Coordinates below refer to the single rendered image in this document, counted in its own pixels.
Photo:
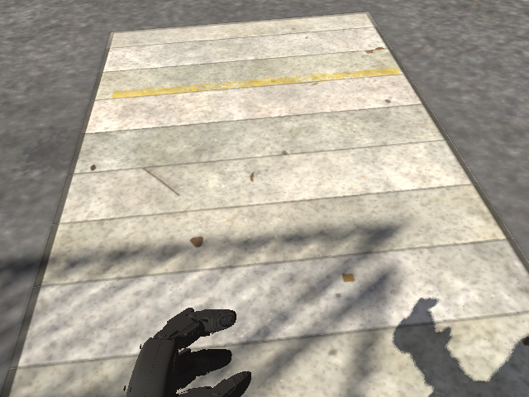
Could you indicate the robot left hand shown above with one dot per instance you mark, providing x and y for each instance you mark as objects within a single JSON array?
[{"x": 161, "y": 370}]

